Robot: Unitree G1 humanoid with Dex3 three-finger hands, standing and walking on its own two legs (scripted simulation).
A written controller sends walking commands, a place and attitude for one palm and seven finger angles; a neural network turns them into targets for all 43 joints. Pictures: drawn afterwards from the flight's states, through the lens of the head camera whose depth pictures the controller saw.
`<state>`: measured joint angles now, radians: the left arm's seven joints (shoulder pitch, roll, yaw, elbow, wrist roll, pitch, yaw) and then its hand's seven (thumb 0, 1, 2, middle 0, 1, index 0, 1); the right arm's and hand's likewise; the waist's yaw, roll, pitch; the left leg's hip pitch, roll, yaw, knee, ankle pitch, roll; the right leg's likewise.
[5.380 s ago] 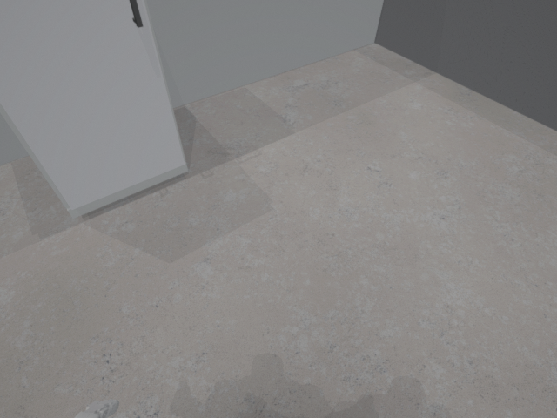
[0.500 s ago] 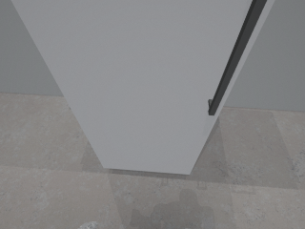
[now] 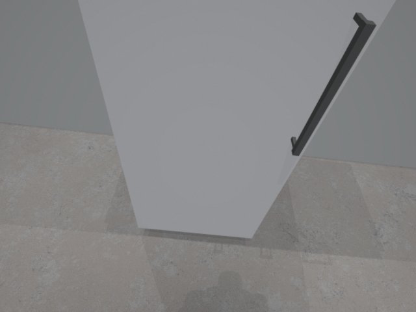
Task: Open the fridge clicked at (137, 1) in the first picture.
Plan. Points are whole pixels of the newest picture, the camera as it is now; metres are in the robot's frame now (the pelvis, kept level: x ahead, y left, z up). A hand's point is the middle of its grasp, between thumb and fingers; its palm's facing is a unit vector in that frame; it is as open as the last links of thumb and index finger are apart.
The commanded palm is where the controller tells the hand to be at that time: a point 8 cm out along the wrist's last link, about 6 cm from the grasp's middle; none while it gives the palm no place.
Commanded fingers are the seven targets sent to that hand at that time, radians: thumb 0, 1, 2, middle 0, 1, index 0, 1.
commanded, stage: come to a stop and stand still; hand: right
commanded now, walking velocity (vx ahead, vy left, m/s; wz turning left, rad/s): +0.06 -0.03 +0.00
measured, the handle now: (321, 97) +0.52 -0.21 +0.16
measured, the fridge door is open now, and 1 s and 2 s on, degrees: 0 0 0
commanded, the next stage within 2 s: look again from close up in 0.78 s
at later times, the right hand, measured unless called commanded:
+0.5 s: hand out of the picture -0.02 -0.25 -0.19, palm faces +0.04 +0.99 -0.15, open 7.4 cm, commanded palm none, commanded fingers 0.00 -0.90 -0.90 0.20 0.30 0.20 0.30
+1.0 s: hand out of the picture +0.02 -0.26 -0.19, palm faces -0.01 +0.98 -0.21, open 7.4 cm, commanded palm none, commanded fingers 0.00 -0.90 -0.90 0.20 0.30 0.20 0.30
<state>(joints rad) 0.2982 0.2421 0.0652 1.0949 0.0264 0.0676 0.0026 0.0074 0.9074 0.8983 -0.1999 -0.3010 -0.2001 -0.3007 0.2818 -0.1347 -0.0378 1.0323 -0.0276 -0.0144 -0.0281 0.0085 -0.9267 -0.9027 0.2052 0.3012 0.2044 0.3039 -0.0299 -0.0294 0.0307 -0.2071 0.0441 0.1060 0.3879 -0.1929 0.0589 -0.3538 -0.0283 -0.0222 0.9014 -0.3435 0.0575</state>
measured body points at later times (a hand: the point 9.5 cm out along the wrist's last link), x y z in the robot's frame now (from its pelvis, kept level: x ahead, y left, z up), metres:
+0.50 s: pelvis -0.01 -0.08 -0.01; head +0.00 -0.10 +0.44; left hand +0.02 +0.15 -0.15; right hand -0.02 -0.30 -0.18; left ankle +0.01 +0.08 -0.75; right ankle -0.04 -0.18 -0.75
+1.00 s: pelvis +0.01 -0.09 -0.02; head +0.03 -0.08 +0.43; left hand -0.01 +0.13 -0.18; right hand +0.02 -0.31 -0.17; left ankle +0.01 +0.07 -0.75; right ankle -0.03 -0.18 -0.75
